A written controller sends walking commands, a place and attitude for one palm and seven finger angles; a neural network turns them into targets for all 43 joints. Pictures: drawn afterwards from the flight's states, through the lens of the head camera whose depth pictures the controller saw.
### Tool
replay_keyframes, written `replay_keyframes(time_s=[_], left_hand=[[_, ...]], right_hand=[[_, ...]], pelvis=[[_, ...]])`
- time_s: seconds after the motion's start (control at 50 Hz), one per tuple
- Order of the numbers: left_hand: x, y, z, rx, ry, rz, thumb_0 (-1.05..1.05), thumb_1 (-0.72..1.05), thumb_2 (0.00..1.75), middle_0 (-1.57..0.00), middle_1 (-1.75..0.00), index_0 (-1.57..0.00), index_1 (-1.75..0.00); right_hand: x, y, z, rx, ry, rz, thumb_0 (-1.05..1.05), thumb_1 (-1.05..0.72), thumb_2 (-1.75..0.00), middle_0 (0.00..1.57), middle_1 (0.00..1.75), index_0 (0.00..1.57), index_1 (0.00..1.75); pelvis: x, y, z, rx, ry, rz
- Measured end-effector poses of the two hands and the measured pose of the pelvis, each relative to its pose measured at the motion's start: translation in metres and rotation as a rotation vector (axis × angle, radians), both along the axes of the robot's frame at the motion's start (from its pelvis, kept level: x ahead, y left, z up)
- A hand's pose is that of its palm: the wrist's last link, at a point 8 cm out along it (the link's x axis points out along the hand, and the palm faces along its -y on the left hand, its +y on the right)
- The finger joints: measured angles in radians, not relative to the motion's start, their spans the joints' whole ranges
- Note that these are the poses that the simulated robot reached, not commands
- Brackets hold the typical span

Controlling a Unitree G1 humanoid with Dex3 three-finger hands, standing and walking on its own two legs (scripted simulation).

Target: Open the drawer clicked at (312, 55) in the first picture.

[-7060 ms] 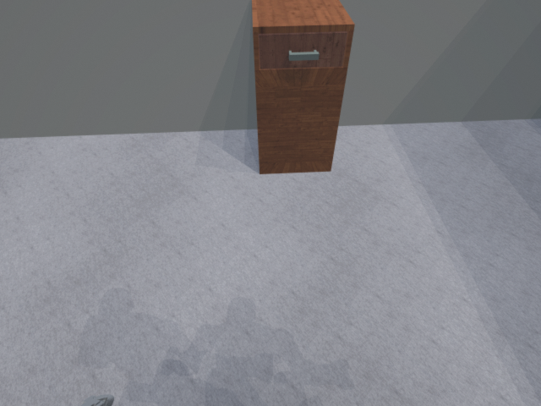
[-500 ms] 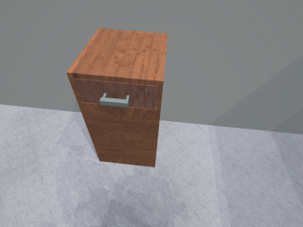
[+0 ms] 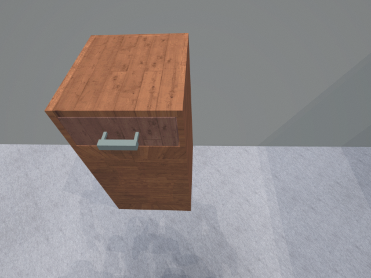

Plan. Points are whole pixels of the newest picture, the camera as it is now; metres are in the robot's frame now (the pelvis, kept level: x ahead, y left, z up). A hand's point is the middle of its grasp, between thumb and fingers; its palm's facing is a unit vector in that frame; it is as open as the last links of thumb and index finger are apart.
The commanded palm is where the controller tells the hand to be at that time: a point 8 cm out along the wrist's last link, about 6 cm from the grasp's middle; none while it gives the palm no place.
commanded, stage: come to a stop and stand still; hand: left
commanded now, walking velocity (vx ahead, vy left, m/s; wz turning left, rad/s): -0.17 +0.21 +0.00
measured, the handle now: (119, 139) +0.51 +0.25 -0.08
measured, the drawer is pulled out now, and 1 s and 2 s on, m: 0.00 0.00 0.00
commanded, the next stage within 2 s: look again from close up in 0.94 s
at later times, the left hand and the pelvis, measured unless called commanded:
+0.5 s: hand out of the picture -0.02 +0.23 -0.17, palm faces +0.09 -0.97 -0.22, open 7.4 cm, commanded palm none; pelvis -0.05 +0.03 +0.01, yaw +1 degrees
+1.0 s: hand out of the picture -0.07 +0.19 -0.16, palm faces +0.03 -0.99 -0.15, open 7.4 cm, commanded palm none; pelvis -0.05 +0.04 +0.01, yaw -1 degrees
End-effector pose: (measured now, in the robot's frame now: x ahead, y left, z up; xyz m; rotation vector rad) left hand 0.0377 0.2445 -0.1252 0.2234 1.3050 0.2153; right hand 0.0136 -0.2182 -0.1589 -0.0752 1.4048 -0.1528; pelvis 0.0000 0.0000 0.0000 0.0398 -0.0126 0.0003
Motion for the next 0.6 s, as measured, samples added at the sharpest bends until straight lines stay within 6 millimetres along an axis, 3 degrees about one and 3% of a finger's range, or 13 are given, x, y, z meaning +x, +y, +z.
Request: replay_keyframes(time_s=[0.18, 0.34, 0.4, 0.48, 0.6], left_hand=[[0.015, -0.015, 0.021, 0.006, -0.088, 0.007, 0.0, 0.9, 0.9, -0.2, -0.3, -0.2, -0.3], [-0.013, 0.002, 0.016, -0.025, -0.097, 0.02, 0.0, 0.9, 0.9, -0.2, -0.3, -0.2, -0.3], [-0.032, 0.017, 0.004, -0.042, -0.069, 0.036, 0.0, 0.9, 0.9, -0.2, -0.3, -0.2, -0.3], [-0.058, 0.032, -0.009, -0.066, -0.015, 0.059, 0.0, 0.9, 0.9, -0.2, -0.3, -0.2, -0.3], [-0.095, 0.034, -0.012, -0.076, 0.077, 0.064, 0.0, 0.91, 0.9, -0.2, -0.3, -0.19, -0.3]], right_hand=[[0.021, -0.026, 0.01, -0.022, -0.043, 0.049, 0.0, -0.91, -0.9, 0.2, 0.3, 0.2, 0.3], [0.026, -0.019, 0.028, -0.058, -0.132, 0.096, 0.0, -0.91, -0.9, 0.19, 0.3, 0.19, 0.3], [0.017, -0.007, 0.032, -0.081, -0.16, 0.102, 0.0, -0.91, -0.9, 0.19, 0.3, 0.19, 0.3], [-0.012, 0.013, 0.035, -0.091, -0.128, 0.103, 0.0, -0.91, -0.9, 0.19, 0.3, 0.19, 0.3], [-0.046, 0.036, 0.027, -0.056, -0.031, 0.08, 0.0, -0.91, -0.9, 0.2, 0.3, 0.2, 0.3]], pelvis=[[-0.014, -0.005, 0.012, 0.016, 0.014, 0.017], [-0.034, 0.009, 0.014, 0.008, 0.016, 0.013], [-0.041, 0.021, 0.01, -0.016, 0.016, 0.01], [-0.048, 0.032, 0.008, -0.029, 0.012, 0.014], [-0.045, 0.038, 0.009, -0.006, 0.019, 0.0]])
